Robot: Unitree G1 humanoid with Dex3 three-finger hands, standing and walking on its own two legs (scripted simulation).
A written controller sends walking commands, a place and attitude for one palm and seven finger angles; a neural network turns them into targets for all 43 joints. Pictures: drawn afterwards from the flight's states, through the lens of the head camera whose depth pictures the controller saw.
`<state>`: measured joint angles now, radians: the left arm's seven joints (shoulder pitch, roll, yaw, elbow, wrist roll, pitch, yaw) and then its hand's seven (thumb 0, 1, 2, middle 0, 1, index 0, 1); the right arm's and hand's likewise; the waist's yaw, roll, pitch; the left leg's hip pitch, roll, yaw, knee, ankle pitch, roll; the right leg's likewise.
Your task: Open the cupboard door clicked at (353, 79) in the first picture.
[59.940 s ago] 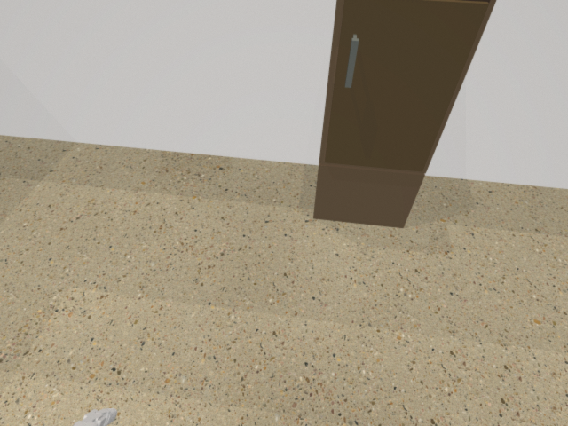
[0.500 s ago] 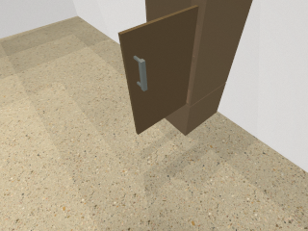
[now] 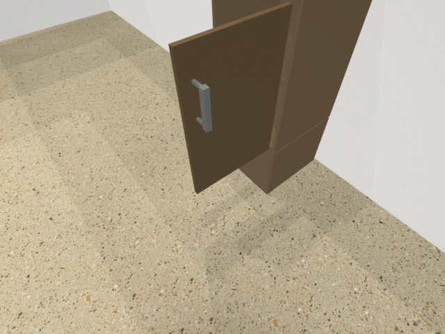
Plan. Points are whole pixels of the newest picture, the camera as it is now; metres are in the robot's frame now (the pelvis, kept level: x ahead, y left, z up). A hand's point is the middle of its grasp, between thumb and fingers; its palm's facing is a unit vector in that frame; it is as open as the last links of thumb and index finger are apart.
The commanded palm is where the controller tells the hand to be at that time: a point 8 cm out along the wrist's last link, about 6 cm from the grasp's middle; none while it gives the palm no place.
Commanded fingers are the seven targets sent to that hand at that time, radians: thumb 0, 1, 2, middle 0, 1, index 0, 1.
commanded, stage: look to check the result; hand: left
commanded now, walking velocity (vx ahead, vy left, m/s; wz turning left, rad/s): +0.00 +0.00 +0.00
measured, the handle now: (201, 106) +0.66 +0.10 +0.01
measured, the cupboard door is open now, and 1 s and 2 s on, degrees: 89 89 89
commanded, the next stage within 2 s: stand and wait in 0.28 s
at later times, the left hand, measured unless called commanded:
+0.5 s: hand out of the picture +0.11 +0.24 -0.15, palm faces -0.01 -0.94 -0.33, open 7.4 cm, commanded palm none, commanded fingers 0.00 0.90 0.90 -0.20 -0.30 -0.20 -0.30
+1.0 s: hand out of the picture +0.10 +0.25 -0.16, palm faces -0.02 -0.94 -0.33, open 7.4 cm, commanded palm none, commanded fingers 0.00 0.90 0.90 -0.20 -0.30 -0.20 -0.30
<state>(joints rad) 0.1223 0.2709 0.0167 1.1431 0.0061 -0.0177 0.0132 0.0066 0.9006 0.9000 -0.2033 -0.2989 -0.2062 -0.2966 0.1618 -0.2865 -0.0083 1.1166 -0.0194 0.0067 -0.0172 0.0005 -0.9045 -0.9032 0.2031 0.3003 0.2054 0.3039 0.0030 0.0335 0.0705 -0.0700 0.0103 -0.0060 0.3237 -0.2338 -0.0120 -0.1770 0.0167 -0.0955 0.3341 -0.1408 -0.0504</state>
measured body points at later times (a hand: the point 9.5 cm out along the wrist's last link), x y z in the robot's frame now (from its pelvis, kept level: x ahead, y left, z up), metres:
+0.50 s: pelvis +0.02 +0.00 +0.00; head +0.04 -0.01 +0.45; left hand +0.11 +0.29 -0.13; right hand +0.08 -0.28 -0.15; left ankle -0.04 +0.13 -0.75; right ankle +0.03 -0.08 -0.75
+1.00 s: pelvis +0.02 +0.01 +0.00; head +0.04 +0.00 +0.45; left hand +0.10 +0.30 -0.13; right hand +0.08 -0.27 -0.14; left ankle -0.04 +0.13 -0.75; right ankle +0.03 -0.08 -0.75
